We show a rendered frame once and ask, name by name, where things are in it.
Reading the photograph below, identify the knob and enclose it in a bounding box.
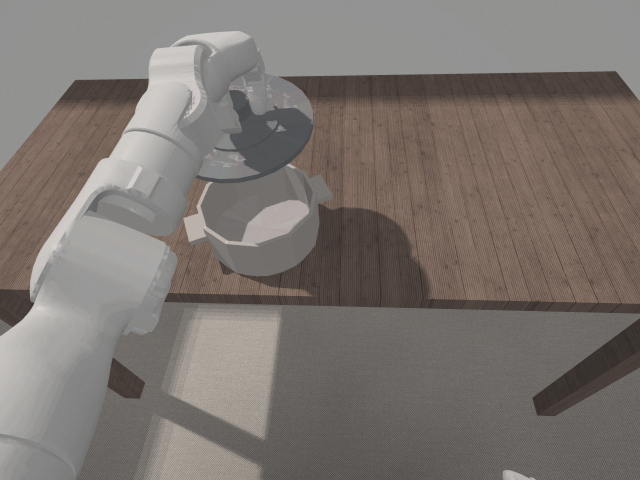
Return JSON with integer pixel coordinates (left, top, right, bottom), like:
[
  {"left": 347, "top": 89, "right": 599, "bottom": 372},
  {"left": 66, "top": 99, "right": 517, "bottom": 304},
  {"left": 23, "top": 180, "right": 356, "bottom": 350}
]
[{"left": 229, "top": 90, "right": 251, "bottom": 122}]

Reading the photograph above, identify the table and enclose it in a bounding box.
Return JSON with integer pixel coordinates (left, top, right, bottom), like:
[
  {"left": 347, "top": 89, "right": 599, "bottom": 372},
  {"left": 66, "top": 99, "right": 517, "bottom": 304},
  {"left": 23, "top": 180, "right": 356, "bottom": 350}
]
[{"left": 0, "top": 71, "right": 640, "bottom": 416}]

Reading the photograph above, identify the pot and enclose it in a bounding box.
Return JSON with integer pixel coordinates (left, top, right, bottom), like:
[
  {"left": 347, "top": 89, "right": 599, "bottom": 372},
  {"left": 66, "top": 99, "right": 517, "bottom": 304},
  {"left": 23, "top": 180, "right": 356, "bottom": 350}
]
[{"left": 183, "top": 164, "right": 333, "bottom": 276}]

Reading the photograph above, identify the lid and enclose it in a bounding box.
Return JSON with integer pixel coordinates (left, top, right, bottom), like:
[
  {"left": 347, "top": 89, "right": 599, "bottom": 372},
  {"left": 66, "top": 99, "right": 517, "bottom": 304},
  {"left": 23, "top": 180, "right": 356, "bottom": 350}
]
[{"left": 195, "top": 74, "right": 313, "bottom": 183}]

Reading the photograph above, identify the robot left hand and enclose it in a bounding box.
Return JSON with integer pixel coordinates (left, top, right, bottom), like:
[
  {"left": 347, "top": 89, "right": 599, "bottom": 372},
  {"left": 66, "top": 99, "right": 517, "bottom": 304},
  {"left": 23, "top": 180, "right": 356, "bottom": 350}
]
[{"left": 171, "top": 31, "right": 267, "bottom": 134}]

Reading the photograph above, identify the robot left upper arm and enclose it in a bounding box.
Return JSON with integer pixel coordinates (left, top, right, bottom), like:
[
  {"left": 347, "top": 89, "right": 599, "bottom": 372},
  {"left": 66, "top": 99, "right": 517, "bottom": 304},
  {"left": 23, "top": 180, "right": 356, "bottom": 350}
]
[{"left": 0, "top": 210, "right": 178, "bottom": 480}]

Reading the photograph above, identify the robot left forearm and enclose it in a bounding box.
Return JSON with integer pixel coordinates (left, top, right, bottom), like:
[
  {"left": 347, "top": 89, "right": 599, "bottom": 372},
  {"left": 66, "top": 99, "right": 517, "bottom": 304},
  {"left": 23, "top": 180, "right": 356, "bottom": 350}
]
[{"left": 30, "top": 38, "right": 231, "bottom": 303}]

